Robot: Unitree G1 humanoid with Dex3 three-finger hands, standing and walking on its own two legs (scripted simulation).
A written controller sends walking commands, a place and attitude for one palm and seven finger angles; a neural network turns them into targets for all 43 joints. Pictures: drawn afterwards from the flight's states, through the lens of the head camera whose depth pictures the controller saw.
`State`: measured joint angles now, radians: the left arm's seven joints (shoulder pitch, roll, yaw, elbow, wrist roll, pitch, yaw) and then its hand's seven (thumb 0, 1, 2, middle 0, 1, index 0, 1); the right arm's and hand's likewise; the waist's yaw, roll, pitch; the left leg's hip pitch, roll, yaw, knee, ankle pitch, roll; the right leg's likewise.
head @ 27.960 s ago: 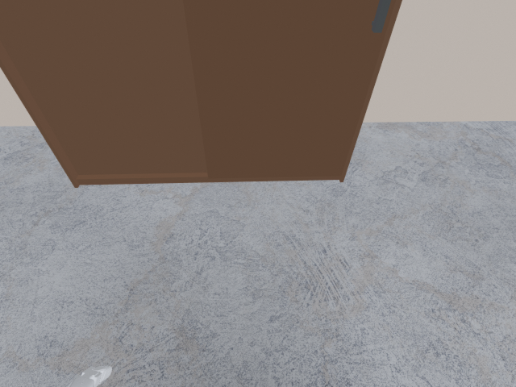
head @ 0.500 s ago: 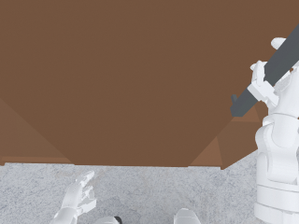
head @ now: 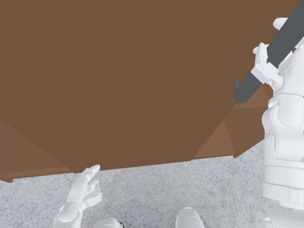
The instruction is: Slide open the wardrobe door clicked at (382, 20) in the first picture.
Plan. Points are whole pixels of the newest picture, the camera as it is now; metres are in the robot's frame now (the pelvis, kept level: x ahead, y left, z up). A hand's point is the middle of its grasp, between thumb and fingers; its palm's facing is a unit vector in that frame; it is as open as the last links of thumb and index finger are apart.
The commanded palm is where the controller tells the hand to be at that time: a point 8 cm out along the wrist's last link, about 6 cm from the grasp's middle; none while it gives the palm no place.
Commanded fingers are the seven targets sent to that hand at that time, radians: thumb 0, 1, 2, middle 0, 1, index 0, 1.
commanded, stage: step sideways, sliding the door along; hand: right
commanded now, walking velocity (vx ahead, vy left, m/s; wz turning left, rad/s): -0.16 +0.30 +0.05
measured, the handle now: (267, 50) +0.43 -0.25 +0.21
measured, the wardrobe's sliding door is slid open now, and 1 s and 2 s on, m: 0.32 0.58 0.58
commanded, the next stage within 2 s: stop walking and hold the door there in 1.42 s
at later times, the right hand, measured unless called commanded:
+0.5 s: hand (202, 67) +0.38 -0.11 +0.20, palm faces +0.40 +0.91 -0.12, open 7.4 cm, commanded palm +0.35 -0.08 +0.20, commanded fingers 0.00 -0.90 -0.90 0.45 1.40 0.45 1.40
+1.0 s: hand (129, 74) +0.37 +0.03 +0.21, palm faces +0.13 +0.99 +0.03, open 7.2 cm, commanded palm +0.34 +0.05 +0.19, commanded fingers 0.00 -0.90 -0.90 0.45 1.40 0.45 1.40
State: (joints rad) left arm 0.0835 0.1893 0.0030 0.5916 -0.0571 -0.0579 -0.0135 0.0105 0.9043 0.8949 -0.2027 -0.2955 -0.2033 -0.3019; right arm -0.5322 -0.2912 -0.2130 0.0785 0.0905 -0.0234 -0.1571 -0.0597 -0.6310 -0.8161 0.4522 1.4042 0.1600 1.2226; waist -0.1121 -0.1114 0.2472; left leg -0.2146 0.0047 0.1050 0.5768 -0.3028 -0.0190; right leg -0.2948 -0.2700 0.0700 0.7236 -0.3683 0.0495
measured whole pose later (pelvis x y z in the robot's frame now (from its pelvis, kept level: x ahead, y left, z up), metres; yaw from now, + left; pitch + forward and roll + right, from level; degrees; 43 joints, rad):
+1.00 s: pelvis +0.00 +0.19 +0.03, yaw +3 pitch -2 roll +7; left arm 0.14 0.15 0.01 0.56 -0.01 -0.09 -0.04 0.01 0.90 0.89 -0.20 -0.30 -0.20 -0.30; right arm -0.37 -0.16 -0.03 -0.14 0.04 -0.07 -0.12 -0.01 -0.68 -0.74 0.45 1.40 0.15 1.20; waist -0.13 -0.04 0.23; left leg -0.44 0.03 0.03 0.96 -0.37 -0.04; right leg -0.18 -0.27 -0.11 0.46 -0.24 0.07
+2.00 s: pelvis -0.02 +0.34 +0.01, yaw +9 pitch -2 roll +0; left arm 0.14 0.31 0.01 0.69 -0.05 -0.05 0.06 0.01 0.91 0.89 -0.20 -0.30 -0.20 -0.30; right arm -0.32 -0.55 -0.55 0.46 0.07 -0.10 -0.12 -0.13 -0.59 -0.80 0.43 1.33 0.11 1.24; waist 0.00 -0.06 0.07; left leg -0.31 0.01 0.09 0.54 -0.19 0.04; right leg -0.41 -0.05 -0.03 1.03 -0.49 0.01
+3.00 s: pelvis -0.05 +0.33 +0.01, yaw +10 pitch +0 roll +2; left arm 0.31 0.35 0.03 0.74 -0.06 -0.01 0.10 0.01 0.91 0.89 -0.20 -0.30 -0.20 -0.30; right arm -0.51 -0.61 -0.45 0.81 0.03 -0.19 -0.11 -0.15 -0.58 -0.81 0.42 1.37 0.16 1.32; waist 0.01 -0.08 -0.02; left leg -0.24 0.02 0.04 0.49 -0.24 -0.03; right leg -0.35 -0.02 -0.04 0.61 -0.28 -0.02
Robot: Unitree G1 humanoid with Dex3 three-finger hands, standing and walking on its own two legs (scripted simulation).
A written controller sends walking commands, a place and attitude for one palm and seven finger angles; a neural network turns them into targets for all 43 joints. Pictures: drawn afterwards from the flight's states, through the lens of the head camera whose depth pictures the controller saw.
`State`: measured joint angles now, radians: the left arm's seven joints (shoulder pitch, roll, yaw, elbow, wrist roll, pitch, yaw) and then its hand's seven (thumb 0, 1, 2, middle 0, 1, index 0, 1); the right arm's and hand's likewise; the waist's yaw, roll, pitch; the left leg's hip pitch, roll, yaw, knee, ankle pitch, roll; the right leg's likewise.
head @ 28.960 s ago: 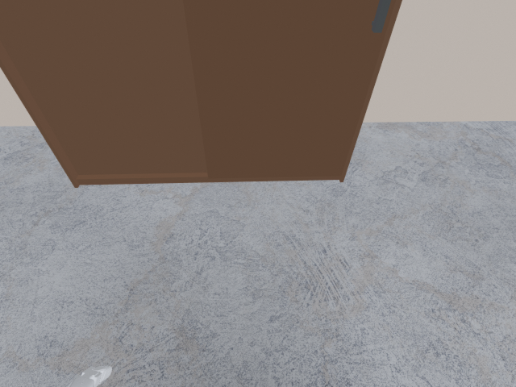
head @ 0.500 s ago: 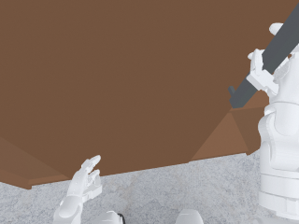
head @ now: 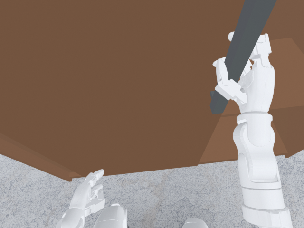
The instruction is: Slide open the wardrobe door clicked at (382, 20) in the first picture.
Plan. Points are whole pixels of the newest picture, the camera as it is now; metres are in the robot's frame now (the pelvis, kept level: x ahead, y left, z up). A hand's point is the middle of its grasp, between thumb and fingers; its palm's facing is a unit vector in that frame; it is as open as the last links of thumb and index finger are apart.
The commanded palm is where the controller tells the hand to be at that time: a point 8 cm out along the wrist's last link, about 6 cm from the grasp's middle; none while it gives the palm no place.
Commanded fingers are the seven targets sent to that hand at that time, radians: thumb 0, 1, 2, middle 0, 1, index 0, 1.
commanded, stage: step sideways, sliding the door along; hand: right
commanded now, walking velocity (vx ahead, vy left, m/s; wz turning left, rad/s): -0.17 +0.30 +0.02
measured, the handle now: (228, 62) +0.40 -0.20 +0.18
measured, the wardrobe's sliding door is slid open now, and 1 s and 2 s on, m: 0.58 0.58 0.58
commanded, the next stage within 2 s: stop walking and hold the door there in 0.42 s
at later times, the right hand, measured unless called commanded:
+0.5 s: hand (217, 81) +0.36 -0.16 +0.17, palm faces +0.42 +0.91 -0.03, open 7.5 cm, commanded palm +0.33 -0.13 +0.16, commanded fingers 0.00 -0.90 -0.90 0.45 1.40 0.45 1.40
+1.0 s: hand (219, 79) +0.36 -0.17 +0.18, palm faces +0.58 +0.78 -0.24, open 7.6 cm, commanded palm +0.32 -0.20 +0.14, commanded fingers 0.00 -0.90 -0.90 0.45 1.40 0.45 1.40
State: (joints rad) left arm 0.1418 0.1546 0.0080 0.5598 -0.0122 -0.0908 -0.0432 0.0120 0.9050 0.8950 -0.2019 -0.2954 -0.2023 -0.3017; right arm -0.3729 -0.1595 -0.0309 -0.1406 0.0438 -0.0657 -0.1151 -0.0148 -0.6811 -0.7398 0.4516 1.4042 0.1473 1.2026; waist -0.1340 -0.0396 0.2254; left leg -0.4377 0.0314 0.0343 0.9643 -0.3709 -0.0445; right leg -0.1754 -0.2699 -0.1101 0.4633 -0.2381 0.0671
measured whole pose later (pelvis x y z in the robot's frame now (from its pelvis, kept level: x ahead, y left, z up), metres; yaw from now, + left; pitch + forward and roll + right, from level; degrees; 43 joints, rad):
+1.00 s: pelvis -0.01 +0.16 -0.02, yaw +6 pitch -2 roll +0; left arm 0.14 0.31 0.01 0.69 -0.05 -0.05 0.06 0.01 0.91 0.89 -0.20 -0.30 -0.20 -0.30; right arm -0.32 -0.55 -0.55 0.46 0.07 -0.10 -0.12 -0.13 -0.59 -0.80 0.43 1.33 0.11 1.24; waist 0.00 -0.06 0.07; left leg -0.31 0.01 0.09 0.54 -0.19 0.04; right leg -0.41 -0.05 -0.03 1.03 -0.49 0.01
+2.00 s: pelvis -0.05 +0.14 -0.02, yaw +8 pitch +0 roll +2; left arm 0.31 0.35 0.03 0.74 -0.06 -0.01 0.10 0.01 0.91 0.89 -0.20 -0.30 -0.20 -0.30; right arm -0.51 -0.61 -0.45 0.81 0.03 -0.19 -0.11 -0.15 -0.58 -0.81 0.42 1.37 0.16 1.32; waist 0.01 -0.08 -0.02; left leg -0.24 0.02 0.04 0.49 -0.24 -0.03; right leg -0.35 -0.02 -0.04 0.61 -0.28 -0.02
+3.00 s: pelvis -0.09 +0.05 -0.01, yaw +7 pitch +0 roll +2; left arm 0.28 0.27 -0.03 0.71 -0.04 -0.03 0.10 0.01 0.91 0.89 -0.20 -0.30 -0.20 -0.30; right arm -0.64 -0.45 -0.25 0.70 0.09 -0.12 -0.12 -0.14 -0.70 -0.74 0.45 1.40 0.26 1.38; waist 0.00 -0.03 0.02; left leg -0.17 -0.04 0.06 0.44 -0.27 0.03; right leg -0.33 -0.02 -0.11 0.48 -0.15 -0.07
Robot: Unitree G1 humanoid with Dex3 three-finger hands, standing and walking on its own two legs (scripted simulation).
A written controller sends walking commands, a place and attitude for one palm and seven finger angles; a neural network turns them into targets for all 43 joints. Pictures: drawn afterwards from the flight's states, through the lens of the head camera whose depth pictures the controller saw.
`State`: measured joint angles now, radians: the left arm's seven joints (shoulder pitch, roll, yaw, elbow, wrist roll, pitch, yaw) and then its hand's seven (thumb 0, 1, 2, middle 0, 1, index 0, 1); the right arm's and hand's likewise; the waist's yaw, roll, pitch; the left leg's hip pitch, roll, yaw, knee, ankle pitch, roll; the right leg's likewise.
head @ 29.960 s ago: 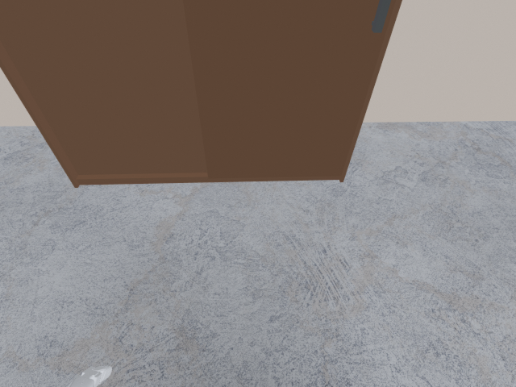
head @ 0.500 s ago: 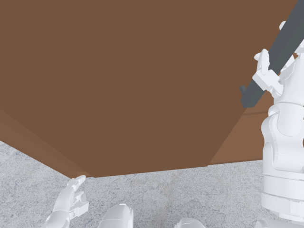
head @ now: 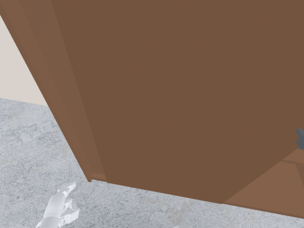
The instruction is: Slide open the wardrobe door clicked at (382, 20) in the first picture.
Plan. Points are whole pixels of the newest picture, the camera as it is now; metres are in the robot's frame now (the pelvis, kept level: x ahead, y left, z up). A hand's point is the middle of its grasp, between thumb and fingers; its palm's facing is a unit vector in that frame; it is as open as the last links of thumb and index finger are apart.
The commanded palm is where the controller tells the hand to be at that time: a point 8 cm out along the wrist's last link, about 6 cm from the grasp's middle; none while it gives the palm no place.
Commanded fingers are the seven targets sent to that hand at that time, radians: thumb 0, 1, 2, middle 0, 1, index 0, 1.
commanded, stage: stop walking and hold the door there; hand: right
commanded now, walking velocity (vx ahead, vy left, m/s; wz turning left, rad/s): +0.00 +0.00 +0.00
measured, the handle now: out of the picture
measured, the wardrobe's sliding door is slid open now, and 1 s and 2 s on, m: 0.58 0.58 0.58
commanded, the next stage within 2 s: loosen the grip on the handle in 2.00 s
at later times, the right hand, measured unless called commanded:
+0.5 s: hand out of the picture +0.33 -0.37 +0.20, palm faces +0.62 +0.76 -0.21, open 7.4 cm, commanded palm +0.29 -0.39 +0.16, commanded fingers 0.00 -0.90 -0.90 0.45 1.40 0.45 1.40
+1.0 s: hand out of the picture +0.33 -0.37 +0.20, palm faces +0.60 +0.76 -0.25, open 7.2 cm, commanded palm +0.28 -0.40 +0.16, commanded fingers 0.00 -0.90 -0.90 0.45 1.40 0.45 1.40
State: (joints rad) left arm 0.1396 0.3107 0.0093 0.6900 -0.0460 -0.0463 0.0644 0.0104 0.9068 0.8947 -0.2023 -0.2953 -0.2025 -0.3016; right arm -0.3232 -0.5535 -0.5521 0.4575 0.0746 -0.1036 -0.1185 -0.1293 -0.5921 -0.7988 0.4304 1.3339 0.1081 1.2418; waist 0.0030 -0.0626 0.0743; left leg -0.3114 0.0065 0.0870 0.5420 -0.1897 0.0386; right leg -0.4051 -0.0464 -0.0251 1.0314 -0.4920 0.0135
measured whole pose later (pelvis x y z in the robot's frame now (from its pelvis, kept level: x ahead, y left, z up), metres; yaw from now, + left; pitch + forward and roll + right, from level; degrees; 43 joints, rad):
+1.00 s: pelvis -0.04 -0.01 +0.00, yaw +1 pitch +0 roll +2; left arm 0.31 0.35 0.03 0.74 -0.06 -0.01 0.10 0.01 0.91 0.89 -0.20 -0.30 -0.20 -0.30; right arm -0.51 -0.61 -0.45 0.81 0.03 -0.19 -0.11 -0.15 -0.58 -0.81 0.42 1.37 0.16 1.32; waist 0.01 -0.08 -0.02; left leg -0.24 0.02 0.04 0.49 -0.24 -0.03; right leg -0.35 -0.02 -0.04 0.61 -0.28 -0.02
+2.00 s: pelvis -0.09 -0.10 +0.01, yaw +0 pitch +0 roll +2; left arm 0.28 0.27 -0.03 0.71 -0.04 -0.03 0.10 0.01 0.91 0.89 -0.20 -0.30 -0.20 -0.30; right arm -0.64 -0.45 -0.25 0.70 0.09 -0.12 -0.12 -0.14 -0.70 -0.74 0.45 1.40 0.26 1.38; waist 0.00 -0.03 0.02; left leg -0.17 -0.04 0.06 0.44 -0.27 0.03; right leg -0.33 -0.02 -0.11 0.48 -0.15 -0.07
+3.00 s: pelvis -0.07 -0.09 +0.00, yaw +0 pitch +4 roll +1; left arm 0.27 0.26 -0.04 0.69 -0.04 -0.10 0.11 0.01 0.90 0.89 -0.20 -0.30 -0.20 -0.30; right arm -0.60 -0.52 -0.43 0.65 0.08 -0.04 0.07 -0.01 0.55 -0.20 0.47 1.28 0.37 1.23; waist 0.03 -0.02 -0.05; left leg -0.29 -0.04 0.07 0.57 -0.35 0.05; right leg -0.44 -0.01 -0.09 0.57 -0.20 -0.05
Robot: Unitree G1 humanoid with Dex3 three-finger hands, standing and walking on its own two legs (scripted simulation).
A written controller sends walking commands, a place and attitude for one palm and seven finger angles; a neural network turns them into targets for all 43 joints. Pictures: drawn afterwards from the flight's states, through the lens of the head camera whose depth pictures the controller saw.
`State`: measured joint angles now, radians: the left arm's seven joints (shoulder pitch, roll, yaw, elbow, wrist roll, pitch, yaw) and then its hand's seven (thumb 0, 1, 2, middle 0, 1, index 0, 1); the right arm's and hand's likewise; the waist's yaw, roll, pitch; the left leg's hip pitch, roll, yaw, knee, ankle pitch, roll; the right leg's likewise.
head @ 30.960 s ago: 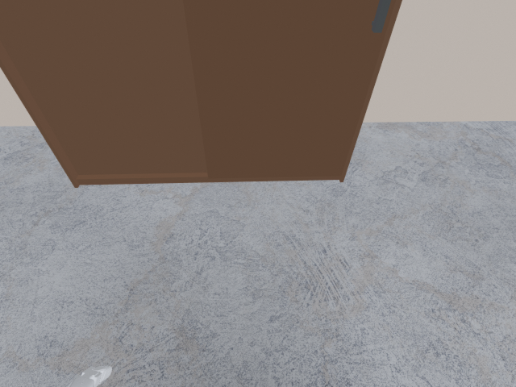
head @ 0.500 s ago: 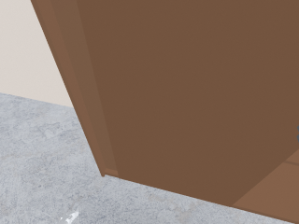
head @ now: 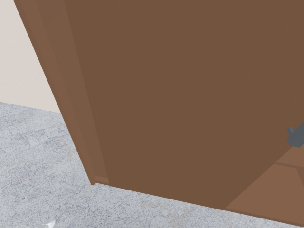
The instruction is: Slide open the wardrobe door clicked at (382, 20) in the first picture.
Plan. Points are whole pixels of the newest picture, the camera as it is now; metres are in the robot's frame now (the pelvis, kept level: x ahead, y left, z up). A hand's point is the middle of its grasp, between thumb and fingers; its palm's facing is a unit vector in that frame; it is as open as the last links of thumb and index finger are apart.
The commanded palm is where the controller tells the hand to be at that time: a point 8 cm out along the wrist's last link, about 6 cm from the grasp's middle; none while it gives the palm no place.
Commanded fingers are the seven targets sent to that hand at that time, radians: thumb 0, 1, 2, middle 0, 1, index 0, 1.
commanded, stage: stop walking and hold the door there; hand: right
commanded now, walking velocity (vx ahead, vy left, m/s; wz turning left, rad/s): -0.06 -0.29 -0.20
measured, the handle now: out of the picture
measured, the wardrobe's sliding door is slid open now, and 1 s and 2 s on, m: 0.58 0.58 0.58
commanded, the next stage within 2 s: loosen the grip on the handle in 1.00 s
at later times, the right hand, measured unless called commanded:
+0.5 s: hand out of the picture +0.36 -0.36 +0.18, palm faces +0.48 +0.85 -0.20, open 6.2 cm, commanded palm +0.32 -0.38 +0.16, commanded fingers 0.00 -0.90 -0.90 0.45 1.40 0.45 1.40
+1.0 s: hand out of the picture +0.36 -0.36 +0.19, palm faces +0.42 +0.89 -0.15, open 6.0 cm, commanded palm +0.32 -0.38 +0.16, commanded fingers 0.00 -0.90 -0.90 0.45 1.40 0.45 1.40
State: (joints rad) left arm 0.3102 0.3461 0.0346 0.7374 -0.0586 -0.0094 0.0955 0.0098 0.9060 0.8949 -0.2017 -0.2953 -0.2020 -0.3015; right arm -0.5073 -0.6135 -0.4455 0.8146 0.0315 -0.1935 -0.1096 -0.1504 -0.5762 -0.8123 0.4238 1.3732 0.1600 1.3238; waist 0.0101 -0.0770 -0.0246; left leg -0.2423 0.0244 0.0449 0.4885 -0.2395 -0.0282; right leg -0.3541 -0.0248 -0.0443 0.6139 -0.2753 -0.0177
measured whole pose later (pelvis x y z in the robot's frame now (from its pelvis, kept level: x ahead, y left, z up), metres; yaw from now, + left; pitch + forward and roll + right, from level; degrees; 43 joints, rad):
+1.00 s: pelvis -0.05 -0.09 +0.00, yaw -1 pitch +0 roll +2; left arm 0.28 0.27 -0.03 0.71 -0.04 -0.03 0.10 0.01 0.91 0.89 -0.20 -0.30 -0.20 -0.30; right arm -0.64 -0.45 -0.25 0.70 0.09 -0.12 -0.12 -0.14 -0.70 -0.74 0.45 1.40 0.26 1.38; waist 0.00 -0.03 0.02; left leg -0.17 -0.04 0.06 0.44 -0.27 0.03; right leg -0.33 -0.02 -0.11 0.48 -0.15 -0.07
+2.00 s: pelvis -0.04 -0.08 -0.01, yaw -1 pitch +4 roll +1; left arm 0.27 0.26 -0.04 0.69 -0.04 -0.10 0.11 0.01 0.90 0.89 -0.20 -0.30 -0.20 -0.30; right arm -0.60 -0.52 -0.43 0.65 0.08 -0.04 0.07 -0.01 0.55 -0.20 0.47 1.28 0.37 1.23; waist 0.03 -0.02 -0.05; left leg -0.29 -0.04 0.07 0.57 -0.35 0.05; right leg -0.44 -0.01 -0.09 0.57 -0.20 -0.05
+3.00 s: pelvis -0.04 -0.10 +0.00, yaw -3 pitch +1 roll +1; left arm 0.18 0.24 -0.07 0.63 -0.06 -0.14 0.14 0.01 0.90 0.89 -0.20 -0.30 -0.20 -0.30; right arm -0.22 -0.47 -0.45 0.16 0.20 0.11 0.11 -0.01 0.55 -0.20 0.25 1.15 0.25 1.16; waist -0.07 -0.03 -0.06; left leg -0.20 0.00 0.09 0.52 -0.33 0.01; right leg -0.37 0.04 -0.07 0.53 -0.18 -0.09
